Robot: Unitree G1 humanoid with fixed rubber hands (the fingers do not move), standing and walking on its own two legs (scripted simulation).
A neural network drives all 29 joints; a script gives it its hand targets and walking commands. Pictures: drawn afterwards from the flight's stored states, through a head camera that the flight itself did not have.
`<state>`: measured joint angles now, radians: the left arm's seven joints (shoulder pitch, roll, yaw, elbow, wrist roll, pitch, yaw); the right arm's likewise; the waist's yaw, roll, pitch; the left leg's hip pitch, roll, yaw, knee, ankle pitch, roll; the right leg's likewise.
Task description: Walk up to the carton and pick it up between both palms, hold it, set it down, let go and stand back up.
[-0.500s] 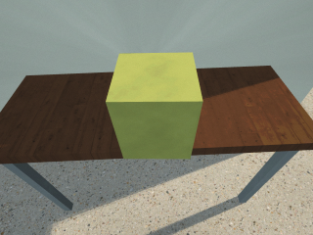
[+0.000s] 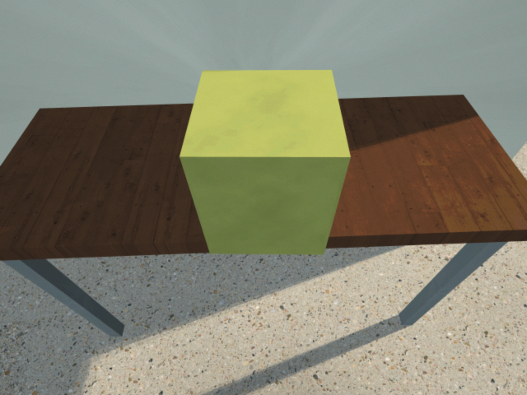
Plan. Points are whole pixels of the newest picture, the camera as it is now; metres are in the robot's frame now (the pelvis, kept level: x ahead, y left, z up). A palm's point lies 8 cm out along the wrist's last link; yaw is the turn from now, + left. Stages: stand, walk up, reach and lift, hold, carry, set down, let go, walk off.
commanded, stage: reach and lift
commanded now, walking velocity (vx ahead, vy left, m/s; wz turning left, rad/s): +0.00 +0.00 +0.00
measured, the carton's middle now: (266, 168) +0.47 +0.00 +0.07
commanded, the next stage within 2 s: none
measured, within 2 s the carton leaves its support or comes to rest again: neither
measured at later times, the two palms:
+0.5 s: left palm (138, 379) +0.19 +0.22 -0.11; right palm (407, 378) +0.18 -0.21 -0.12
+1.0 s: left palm out of the picture +0.12 +0.21 -0.07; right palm out of the picture +0.13 -0.20 -0.07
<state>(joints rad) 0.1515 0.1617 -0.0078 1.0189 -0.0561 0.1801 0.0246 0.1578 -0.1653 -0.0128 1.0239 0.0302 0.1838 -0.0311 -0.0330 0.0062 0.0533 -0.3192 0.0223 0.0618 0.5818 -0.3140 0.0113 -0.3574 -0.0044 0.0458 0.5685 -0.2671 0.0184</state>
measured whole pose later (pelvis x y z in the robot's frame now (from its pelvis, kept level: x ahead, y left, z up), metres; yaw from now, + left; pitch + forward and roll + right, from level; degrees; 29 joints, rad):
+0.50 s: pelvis +0.00 -0.01 +0.00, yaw +3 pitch +12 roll +0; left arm -0.08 0.24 -0.03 0.81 -0.11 0.26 -0.05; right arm -0.02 -0.14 0.00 0.75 0.10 0.31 -0.09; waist -0.03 0.01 -0.07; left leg -0.50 0.01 -0.01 0.51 -0.22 0.01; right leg -0.51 -0.01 0.02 0.49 -0.20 0.02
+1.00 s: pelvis -0.04 -0.01 +0.01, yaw +3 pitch +2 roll +0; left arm 0.14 0.19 -0.02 0.54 -0.09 0.20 -0.02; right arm 0.17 -0.09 0.03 0.46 0.08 0.26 -0.14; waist -0.02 0.01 -0.03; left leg -0.31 0.01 0.00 0.42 -0.17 0.00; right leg -0.33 -0.01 0.02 0.41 -0.17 0.02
